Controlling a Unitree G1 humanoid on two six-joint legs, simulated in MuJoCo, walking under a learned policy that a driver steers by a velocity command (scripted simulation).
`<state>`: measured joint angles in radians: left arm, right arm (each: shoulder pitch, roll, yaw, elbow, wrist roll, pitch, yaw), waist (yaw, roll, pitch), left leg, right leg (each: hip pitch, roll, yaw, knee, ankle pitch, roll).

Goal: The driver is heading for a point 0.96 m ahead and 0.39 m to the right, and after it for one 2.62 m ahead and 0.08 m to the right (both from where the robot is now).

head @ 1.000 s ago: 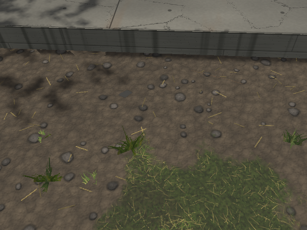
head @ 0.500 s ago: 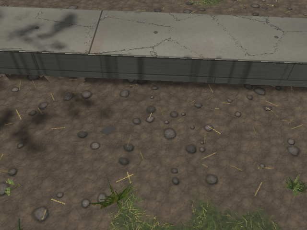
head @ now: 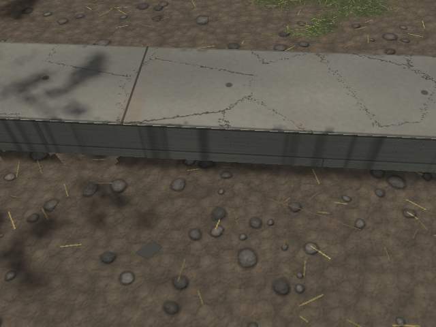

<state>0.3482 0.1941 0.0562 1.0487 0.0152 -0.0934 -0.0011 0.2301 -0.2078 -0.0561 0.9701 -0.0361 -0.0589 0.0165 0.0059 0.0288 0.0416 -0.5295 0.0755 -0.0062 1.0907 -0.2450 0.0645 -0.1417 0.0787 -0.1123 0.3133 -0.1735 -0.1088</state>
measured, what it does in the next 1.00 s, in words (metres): walks ahead, turning right: left foot, then right foot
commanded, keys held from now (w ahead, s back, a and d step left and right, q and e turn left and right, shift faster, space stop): w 0.12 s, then w+e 0.88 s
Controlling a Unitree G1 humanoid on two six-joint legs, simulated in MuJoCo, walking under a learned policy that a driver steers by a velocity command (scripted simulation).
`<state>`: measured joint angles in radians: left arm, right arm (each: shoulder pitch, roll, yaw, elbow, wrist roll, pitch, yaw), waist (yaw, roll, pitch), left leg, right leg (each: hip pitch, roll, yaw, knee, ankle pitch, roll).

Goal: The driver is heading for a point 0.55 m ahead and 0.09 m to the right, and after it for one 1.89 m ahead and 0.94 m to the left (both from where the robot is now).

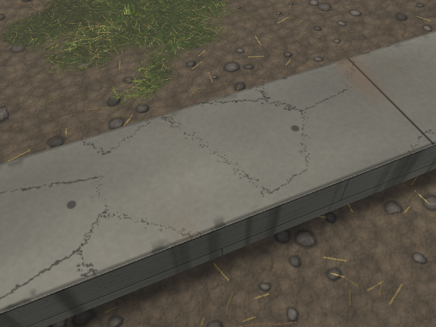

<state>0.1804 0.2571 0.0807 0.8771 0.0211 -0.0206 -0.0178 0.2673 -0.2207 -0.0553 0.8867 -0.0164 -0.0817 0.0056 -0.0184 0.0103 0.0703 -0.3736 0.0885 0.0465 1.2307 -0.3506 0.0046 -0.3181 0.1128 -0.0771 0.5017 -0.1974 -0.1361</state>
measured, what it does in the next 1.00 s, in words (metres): walks ahead, turning right: left foot, then right foot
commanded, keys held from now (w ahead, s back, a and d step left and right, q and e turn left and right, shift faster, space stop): w+e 0.62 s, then w+q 0.38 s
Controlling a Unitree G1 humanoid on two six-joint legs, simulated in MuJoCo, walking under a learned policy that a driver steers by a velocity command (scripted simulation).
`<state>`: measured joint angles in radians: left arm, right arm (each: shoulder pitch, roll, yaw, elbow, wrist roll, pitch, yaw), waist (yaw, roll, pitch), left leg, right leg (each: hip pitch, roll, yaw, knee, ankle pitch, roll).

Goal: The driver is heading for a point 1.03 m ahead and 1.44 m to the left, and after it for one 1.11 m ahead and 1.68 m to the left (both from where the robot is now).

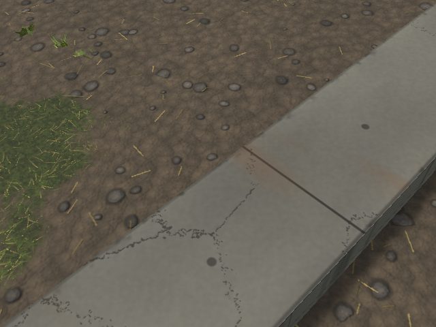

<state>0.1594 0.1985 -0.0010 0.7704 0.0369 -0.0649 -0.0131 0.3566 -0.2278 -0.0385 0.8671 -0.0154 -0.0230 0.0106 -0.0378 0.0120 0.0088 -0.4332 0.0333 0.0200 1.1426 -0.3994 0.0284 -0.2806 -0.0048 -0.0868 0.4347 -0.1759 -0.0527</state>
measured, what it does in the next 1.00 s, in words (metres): climbs, turning left: left foot 0.18 m higher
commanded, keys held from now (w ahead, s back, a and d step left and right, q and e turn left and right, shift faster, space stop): w+q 1.00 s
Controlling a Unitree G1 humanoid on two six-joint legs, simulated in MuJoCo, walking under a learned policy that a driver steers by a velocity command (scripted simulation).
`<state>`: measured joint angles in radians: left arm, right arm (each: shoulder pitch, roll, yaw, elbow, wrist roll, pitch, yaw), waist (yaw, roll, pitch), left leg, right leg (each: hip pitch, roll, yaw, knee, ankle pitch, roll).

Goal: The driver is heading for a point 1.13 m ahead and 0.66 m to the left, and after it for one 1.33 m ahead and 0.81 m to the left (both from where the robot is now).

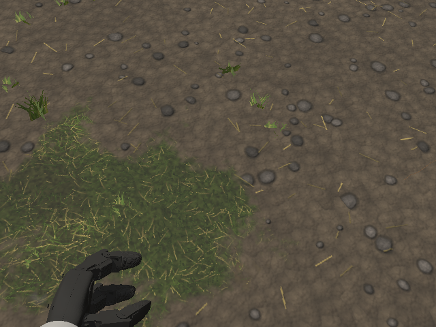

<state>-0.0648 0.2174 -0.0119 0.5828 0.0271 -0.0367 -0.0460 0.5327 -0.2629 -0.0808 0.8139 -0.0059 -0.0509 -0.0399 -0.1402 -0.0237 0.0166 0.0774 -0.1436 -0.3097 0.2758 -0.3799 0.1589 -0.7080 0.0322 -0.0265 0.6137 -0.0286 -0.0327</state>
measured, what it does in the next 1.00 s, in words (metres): walks ahead, turning left: right foot, then left foot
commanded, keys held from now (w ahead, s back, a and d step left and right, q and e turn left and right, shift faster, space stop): w+q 1.00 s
